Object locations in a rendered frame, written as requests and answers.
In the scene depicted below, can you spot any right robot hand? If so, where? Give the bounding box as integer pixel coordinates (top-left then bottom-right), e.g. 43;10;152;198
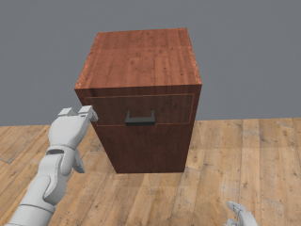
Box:
224;201;259;226

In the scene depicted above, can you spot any left robot hand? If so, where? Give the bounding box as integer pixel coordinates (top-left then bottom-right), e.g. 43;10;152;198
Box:
48;105;98;173

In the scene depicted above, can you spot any cabinet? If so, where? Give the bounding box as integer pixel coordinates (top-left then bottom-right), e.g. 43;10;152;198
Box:
74;27;202;174

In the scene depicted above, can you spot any left robot forearm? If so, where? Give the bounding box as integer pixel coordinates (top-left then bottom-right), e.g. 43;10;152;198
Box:
4;145;76;226

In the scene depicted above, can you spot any drawer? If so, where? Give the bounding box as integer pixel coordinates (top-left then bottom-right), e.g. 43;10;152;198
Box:
85;93;194;125

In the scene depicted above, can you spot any handle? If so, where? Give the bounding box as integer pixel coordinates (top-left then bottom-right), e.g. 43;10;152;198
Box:
125;110;155;126

